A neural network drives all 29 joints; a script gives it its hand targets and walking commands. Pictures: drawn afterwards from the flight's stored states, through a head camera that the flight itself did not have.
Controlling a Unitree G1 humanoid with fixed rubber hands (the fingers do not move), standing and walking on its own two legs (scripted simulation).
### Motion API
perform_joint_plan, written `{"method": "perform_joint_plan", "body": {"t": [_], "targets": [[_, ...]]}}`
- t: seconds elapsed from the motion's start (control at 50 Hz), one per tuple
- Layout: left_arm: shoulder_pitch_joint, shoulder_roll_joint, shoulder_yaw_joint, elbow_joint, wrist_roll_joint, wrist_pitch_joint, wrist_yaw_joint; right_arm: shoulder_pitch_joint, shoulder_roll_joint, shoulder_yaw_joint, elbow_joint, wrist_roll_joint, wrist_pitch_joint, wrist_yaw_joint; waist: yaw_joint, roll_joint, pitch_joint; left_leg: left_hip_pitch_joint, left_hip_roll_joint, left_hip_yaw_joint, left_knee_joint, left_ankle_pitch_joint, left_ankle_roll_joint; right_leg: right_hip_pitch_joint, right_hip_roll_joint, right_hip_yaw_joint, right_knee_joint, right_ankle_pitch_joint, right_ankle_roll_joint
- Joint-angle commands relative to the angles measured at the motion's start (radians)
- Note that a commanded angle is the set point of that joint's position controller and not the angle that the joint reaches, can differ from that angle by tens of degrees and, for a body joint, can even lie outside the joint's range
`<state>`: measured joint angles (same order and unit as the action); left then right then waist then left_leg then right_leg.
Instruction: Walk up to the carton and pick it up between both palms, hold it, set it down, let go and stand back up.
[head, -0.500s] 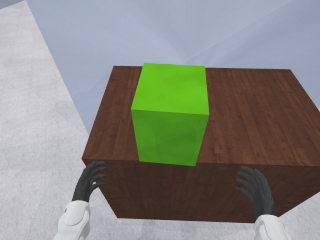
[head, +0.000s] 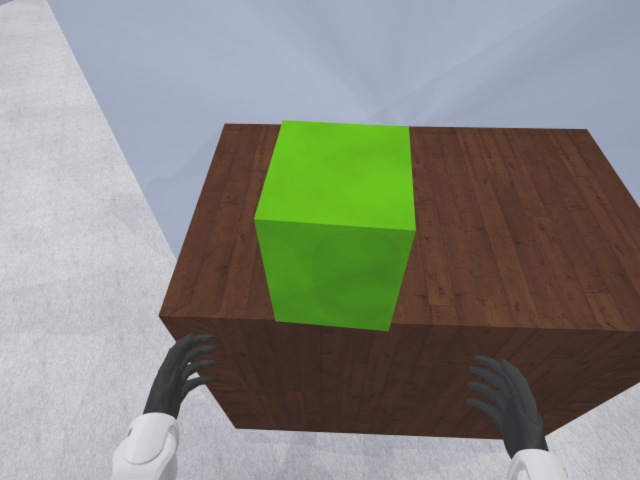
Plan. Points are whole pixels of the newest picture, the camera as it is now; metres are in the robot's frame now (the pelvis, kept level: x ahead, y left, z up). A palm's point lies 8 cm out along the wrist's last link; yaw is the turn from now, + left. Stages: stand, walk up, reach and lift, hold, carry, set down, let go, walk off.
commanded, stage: set down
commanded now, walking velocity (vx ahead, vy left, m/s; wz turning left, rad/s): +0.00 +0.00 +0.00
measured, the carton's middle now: (337, 230) +0.45 +0.02 +0.03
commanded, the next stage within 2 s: let go in 0.86 s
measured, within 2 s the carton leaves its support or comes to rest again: neither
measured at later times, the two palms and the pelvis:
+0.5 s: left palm (172, 419) +0.19 +0.22 -0.04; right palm (512, 448) +0.18 -0.20 -0.05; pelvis +0.01 +0.00 +0.00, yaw +0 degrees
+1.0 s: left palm (175, 435) +0.18 +0.23 -0.07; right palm (501, 453) +0.18 -0.20 -0.09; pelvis +0.02 +0.00 +0.00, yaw +0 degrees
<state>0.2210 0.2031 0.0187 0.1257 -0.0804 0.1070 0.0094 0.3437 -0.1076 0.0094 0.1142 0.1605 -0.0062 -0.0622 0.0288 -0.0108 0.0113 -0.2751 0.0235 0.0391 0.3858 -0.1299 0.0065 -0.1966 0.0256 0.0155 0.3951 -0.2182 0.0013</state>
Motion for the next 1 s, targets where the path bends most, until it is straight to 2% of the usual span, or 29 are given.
{"method": "perform_joint_plan", "body": {"t": [0.0, 0.02, 0.06, 0.08, 0.1, 0.16, 0.18, 0.2, 0.22, 0.28, 0.34, 0.36, 0.38, 0.4, 0.42, 0.44, 0.46, 0.5, 0.52, 0.54, 0.56, 0.6, 0.64, 0.74, 0.76, 0.8, 0.84, 0.88, 0.98], "targets": [[-0.013, 0.109, -0.016, -0.031, -0.046, -0.033, -0.005, -0.096, -0.101, -0.027, -0.061, -0.08, -0.072, 0.014, 0.017, -0.006, -0.056, 0.398, -0.015, 0.044, -0.079, -0.012, -0.009, -0.142, -0.023, -0.016, -0.169, -0.112, -0.023], [-0.019, 0.118, -0.041, -0.087, -0.076, -0.054, -0.004, -0.104, -0.102, -0.023, -0.126, -0.07, -0.088, 0.01, 0.006, -0.017, -0.113, 0.4, -0.016, 0.044, -0.059, 0.041, -0.012, -0.127, -0.023, -0.024, -0.16, -0.042, -0.014], [-0.002, 0.086, -0.053, 0.037, -0.039, -0.041, -0.011, -0.103, -0.118, -0.026, -0.01, -0.093, -0.092, 0.025, -0.007, 0.015, -0.042, 0.384, -0.012, 0.037, -0.063, 0.034, -0.023, -0.141, -0.017, -0.024, -0.159, -0.055, -0.024], [-0.006, 0.085, -0.043, 0.007, -0.037, -0.039, -0.003, -0.095, -0.119, -0.047, 0.003, -0.088, -0.097, 0.026, -0.003, 0.032, -0.083, 0.412, -0.011, 0.036, -0.065, 0.044, -0.034, -0.128, -0.018, -0.03, -0.159, -0.058, -0.027], [-0.011, 0.086, -0.048, 0.057, -0.032, -0.032, -0.008, -0.117, -0.122, -0.06, 0.033, -0.105, -0.1, 0.028, -0.01, 0.012, -0.083, 0.4, -0.009, 0.032, -0.063, 0.012, -0.031, -0.135, -0.014, -0.035, -0.156, -0.086, -0.031], [-0.051, 0.135, -0.026, -0.024, -0.054, -0.053, -0.007, -0.122, -0.094, -0.053, -0.053, -0.107, -0.123, 0.014, -0.009, -0.036, -0.101, 0.383, -0.018, 0.054, -0.051, -0.008, -0.015, -0.117, -0.023, -0.021, -0.157, -0.063, -0.002], [-0.068, 0.123, -0.043, 0.051, -0.043, -0.04, -0.007, -0.15, -0.101, -0.062, 0.069, -0.126, -0.108, 0.022, -0.018, 0.007, -0.049, 0.377, -0.015, 0.046, -0.069, -0.038, -0.02, -0.157, -0.023, -0.032, -0.157, -0.108, -0.016], [-0.049, 0.131, -0.04, -0.011, -0.058, -0.054, -0.006, -0.128, -0.11, -0.055, -0.011, -0.109, -0.129, 0.018, -0.015, -0.022, -0.098, 0.376, -0.021, 0.049, -0.053, 0.0, -0.014, -0.113, -0.023, -0.028, -0.144, -0.045, -0.007], [-0.01, 0.115, -0.026, 0.075, -0.028, -0.042, -0.008, -0.103, -0.106, -0.052, 0.077, -0.115, -0.121, 0.019, -0.005, -0.019, -0.097, 0.395, -0.021, 0.054, -0.051, 0.034, -0.021, -0.112, -0.021, -0.031, -0.147, -0.016, -0.004], [-0.019, 0.115, -0.034, 0.059, -0.02, -0.035, -0.008, -0.127, -0.111, -0.055, 0.094, -0.112, -0.135, 0.021, -0.018, 0.027, -0.104, 0.399, -0.019, 0.048, -0.05, 0.058, -0.029, -0.116, -0.021, -0.034, -0.15, 0.004, -0.011], [-0.029, 0.119, -0.028, 0.09, -0.018, -0.031, -0.011, -0.132, -0.125, -0.082, 0.13, -0.133, -0.135, 0.021, -0.024, -0.017, -0.072, 0.376, -0.019, 0.047, -0.053, 0.03, -0.027, -0.099, -0.013, -0.043, -0.151, -0.025, -0.014], [-0.02, 0.136, -0.002, 0.081, -0.017, -0.041, -0.017, -0.103, -0.099, -0.048, 0.081, -0.122, -0.15, 0.016, -0.001, -0.049, -0.09, 0.394, -0.029, 0.059, -0.037, 0.063, -0.012, -0.097, -0.027, -0.031, -0.151, 0.023, 0.001], [-0.021, 0.111, -0.016, 0.151, 0.001, -0.023, -0.017, -0.119, -0.117, -0.063, 0.189, -0.138, -0.134, 0.022, -0.024, 0.001, -0.06, 0.402, -0.02, 0.046, -0.045, 0.039, -0.026, -0.128, -0.022, -0.041, -0.149, 0.003, -0.008], [-0.027, 0.104, -0.026, 0.104, -0.009, -0.031, -0.011, -0.136, -0.13, -0.056, 0.145, -0.122, -0.148, 0.03, -0.01, 0.019, -0.111, 0.428, -0.014, 0.046, -0.046, 0.071, -0.031, -0.125, -0.016, -0.049, -0.146, 0.005, -0.013], [-0.025, 0.145, -0.014, 0.05, -0.027, -0.041, -0.016, -0.129, -0.108, -0.044, 0.094, -0.119, -0.16, 0.018, -0.015, -0.021, -0.126, 0.417, -0.027, 0.056, -0.03, 0.108, -0.023, -0.084, -0.021, -0.044, -0.148, 0.069, 0.004], [-0.022, 0.107, -0.017, 0.135, 0.001, -0.031, -0.015, -0.133, -0.127, -0.068, 0.219, -0.136, -0.153, 0.028, -0.023, 0.015, -0.094, 0.411, -0.025, 0.046, -0.029, 0.084, -0.032, -0.11, -0.016, -0.044, -0.139, 0.03, -0.011], [-0.022, 0.114, -0.023, 0.13, 0.001, -0.035, -0.015, -0.13, -0.129, -0.072, 0.218, -0.14, -0.155, 0.03, -0.036, 0.009, -0.091, 0.409, -0.016, 0.04, -0.035, 0.096, -0.032, -0.103, -0.02, -0.046, -0.144, 0.043, -0.011], [-0.02, 0.141, -0.007, 0.07, -0.011, -0.053, -0.008, -0.123, -0.117, -0.048, 0.141, -0.127, -0.17, 0.032, -0.019, 0.006, -0.136, 0.42, -0.021, 0.043, -0.018, 0.122, -0.026, -0.104, -0.022, -0.047, -0.142, 0.072, -0.008], [-0.027, 0.108, -0.01, 0.191, 0.013, -0.032, -0.016, -0.138, -0.128, -0.066, 0.271, -0.142, -0.164, 0.037, -0.022, 0.015, -0.08, 0.408, -0.022, 0.039, -0.029, 0.079, -0.031, -0.116, -0.015, -0.05, -0.142, 0.023, -0.014], [-0.036, 0.091, -0.024, 0.151, 0.017, -0.034, -0.009, -0.157, -0.152, -0.061, 0.258, -0.134, -0.169, 0.043, -0.016, 0.044, -0.099, 0.416, -0.015, 0.032, -0.036, 0.097, -0.04, -0.106, -0.008, -0.059, -0.138, 0.024, -0.02], [-0.025, 0.127, -0.011, 0.104, 0.002, -0.041, -0.012, -0.133, -0.121, -0.054, 0.172, -0.128, -0.185, 0.034, -0.024, -0.008, -0.111, 0.407, -0.026, 0.048, -0.023, 0.097, -0.025, -0.091, -0.023, -0.048, -0.145, 0.051, -0.003], [-0.051, 0.119, -0.009, 0.237, 0.024, -0.014, -0.019, -0.187, -0.139, -0.054, 0.311, -0.165, -0.169, 0.041, -0.012, -0.009, -0.063, 0.401, -0.024, 0.056, -0.039, 0.062, -0.024, -0.128, -0.02, -0.055, -0.146, 0.006, -0.008], [-0.046, 0.128, 0.002, 0.12, 0.021, -0.045, -0.008, -0.154, -0.119, -0.052, 0.221, -0.136, -0.192, 0.038, -0.011, 0.025, -0.137, 0.417, -0.028, 0.049, -0.013, 0.11, -0.034, -0.097, -0.022, -0.051, -0.129, 0.064, -0.004], [-0.052, 0.106, -0.004, 0.257, 0.037, -0.018, -0.014, -0.215, -0.147, -0.075, 0.387, -0.18, -0.194, 0.049, -0.015, -0.003, -0.097, 0.408, -0.026, 0.053, -0.031, 0.075, -0.033, -0.108, -0.014, -0.066, -0.14, 0.012, -0.007], [-0.073, 0.112, -0.011, 0.174, 0.031, -0.03, 0.0, -0.219, -0.159, -0.079, 0.319, -0.164, -0.21, 0.052, -0.012, 0.031, -0.113, 0.413, -0.02, 0.047, -0.026, 0.079, -0.036, -0.111, -0.008, -0.072, -0.125, 0.025, -0.012], [-0.072, 0.106, -0.008, 0.249, 0.049, -0.019, -0.003, -0.225, -0.162, -0.078, 0.421, -0.179, -0.207, 0.06, -0.012, 0.033, -0.098, 0.408, -0.02, 0.047, -0.023, 0.093, -0.043, -0.116, -0.012, -0.068, -0.119, 0.035, -0.013], [-0.065, 0.113, 0.002, 0.229, 0.048, -0.024, -0.004, -0.226, -0.16, -0.072, 0.407, -0.183, -0.205, 0.06, -0.013, -0.005, -0.101, 0.415, -0.019, 0.047, -0.029, 0.095, -0.032, -0.106, -0.012, -0.072, -0.125, 0.032, -0.009], [-0.054, 0.098, -0.002, 0.246, 0.064, -0.022, -0.001, -0.225, -0.166, -0.075, 0.454, -0.177, -0.215, 0.064, -0.019, 0.044, -0.108, 0.413, -0.02, 0.033, -0.021, 0.138, -0.047, -0.1, -0.012, -0.077, -0.119, 0.075, -0.01], [-0.049, 0.113, 0.008, 0.265, 0.055, -0.026, 0.002, -0.247, -0.177, -0.074, 0.469, -0.191, -0.238, 0.07, -0.012, 0.006, -0.124, 0.406, -0.019, 0.043, -0.015, 0.123, -0.036, -0.096, -0.013, -0.072, -0.12, 0.074, -0.008]]}}
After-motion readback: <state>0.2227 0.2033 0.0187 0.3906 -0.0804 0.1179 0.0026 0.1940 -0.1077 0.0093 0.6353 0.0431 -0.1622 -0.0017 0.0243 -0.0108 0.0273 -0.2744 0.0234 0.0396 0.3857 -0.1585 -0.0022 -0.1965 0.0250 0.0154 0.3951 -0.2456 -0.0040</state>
